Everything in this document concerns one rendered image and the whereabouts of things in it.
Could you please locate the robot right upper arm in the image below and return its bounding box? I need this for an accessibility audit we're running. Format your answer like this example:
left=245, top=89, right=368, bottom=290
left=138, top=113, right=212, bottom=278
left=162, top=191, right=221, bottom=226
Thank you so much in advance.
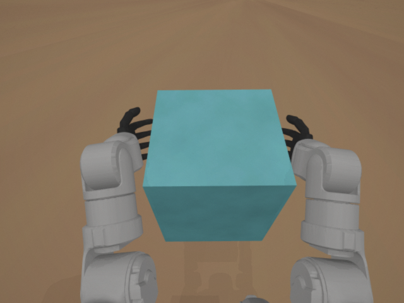
left=290, top=257, right=373, bottom=303

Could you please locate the robot left hand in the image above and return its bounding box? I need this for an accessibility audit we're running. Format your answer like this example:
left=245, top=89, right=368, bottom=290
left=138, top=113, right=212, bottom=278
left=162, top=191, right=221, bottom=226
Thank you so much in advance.
left=117, top=107, right=153, bottom=160

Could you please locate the robot left forearm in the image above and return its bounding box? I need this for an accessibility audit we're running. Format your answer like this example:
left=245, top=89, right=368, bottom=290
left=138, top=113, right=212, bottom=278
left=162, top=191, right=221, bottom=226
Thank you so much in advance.
left=80, top=132, right=143, bottom=299

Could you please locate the robot right hand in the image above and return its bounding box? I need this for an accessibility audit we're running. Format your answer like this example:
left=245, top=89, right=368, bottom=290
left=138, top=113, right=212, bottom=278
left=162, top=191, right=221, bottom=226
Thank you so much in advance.
left=282, top=115, right=313, bottom=162

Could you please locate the carton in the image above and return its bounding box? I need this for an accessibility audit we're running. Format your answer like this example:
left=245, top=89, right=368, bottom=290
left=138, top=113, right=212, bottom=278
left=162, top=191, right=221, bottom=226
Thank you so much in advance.
left=143, top=90, right=297, bottom=242

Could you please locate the robot right forearm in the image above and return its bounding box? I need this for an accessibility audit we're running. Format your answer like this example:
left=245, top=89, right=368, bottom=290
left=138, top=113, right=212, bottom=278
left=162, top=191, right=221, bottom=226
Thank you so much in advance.
left=291, top=139, right=373, bottom=301

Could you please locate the robot left upper arm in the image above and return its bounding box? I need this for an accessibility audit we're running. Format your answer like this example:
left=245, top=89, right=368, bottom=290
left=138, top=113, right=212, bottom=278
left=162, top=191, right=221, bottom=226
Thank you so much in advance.
left=81, top=251, right=158, bottom=303

